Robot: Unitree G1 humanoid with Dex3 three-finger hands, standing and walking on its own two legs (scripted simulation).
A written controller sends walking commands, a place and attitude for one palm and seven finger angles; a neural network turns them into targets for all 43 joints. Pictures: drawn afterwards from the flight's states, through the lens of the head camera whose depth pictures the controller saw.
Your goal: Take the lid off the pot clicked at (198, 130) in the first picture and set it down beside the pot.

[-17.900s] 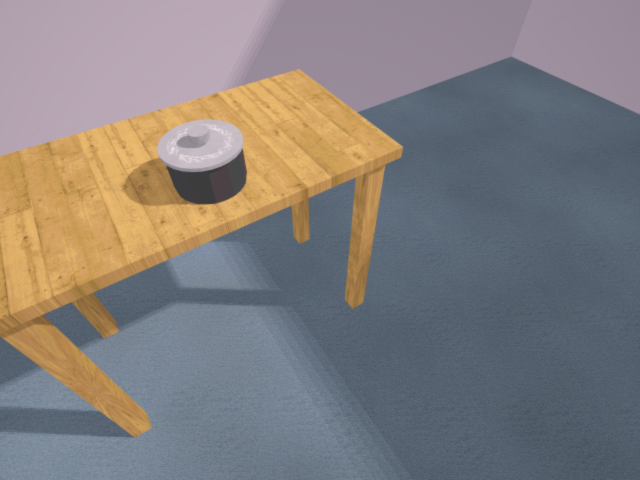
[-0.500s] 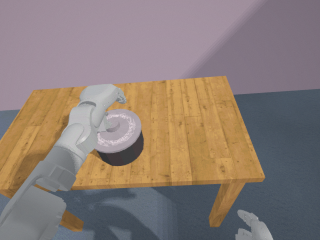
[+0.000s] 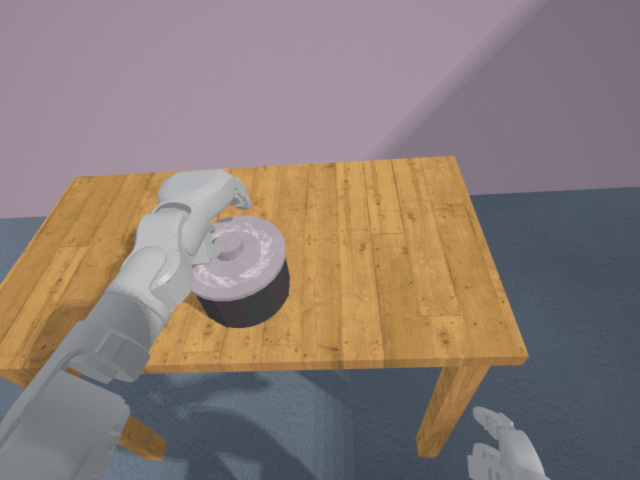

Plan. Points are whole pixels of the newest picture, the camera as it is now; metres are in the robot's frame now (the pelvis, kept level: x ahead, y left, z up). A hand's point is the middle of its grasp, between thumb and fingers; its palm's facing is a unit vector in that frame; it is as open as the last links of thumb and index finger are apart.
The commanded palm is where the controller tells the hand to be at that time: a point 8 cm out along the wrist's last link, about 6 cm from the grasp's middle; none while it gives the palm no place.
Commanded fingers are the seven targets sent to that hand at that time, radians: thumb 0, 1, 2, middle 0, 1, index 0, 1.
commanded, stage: lower the open fingers around the knob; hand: left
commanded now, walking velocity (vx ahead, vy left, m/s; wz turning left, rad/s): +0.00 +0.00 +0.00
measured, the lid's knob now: (229, 245) +0.43 +0.17 +0.05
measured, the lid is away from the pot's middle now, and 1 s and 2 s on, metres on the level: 0.00 0.00 0.00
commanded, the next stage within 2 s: close the fingers and squeeze the knob in 0.80 s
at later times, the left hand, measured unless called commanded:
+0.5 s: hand (211, 255) +0.39 +0.17 +0.08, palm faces -0.27 -0.06 -0.96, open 10.0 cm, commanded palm +0.38 +0.17 +0.14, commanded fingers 0.00 -0.25 1.38 -0.84 -0.08 -0.84 -0.08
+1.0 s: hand (216, 251) +0.40 +0.17 +0.07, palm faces -0.29 -0.06 -0.96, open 10.0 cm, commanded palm +0.38 +0.17 +0.13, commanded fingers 0.00 -0.12 1.18 -0.65 -0.55 -0.65 -0.55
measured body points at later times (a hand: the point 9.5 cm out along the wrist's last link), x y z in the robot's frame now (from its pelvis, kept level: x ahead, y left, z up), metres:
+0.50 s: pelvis +0.00 +0.00 +0.00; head +0.01 -0.03 +0.45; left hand +0.39 +0.18 +0.13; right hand +0.17 -0.23 -0.12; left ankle -0.01 +0.10 -0.74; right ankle +0.00 -0.12 -0.74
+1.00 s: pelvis +0.01 +0.01 +0.00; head +0.02 -0.03 +0.45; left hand +0.41 +0.18 +0.12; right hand +0.15 -0.23 -0.13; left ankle -0.01 +0.10 -0.74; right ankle +0.00 -0.12 -0.74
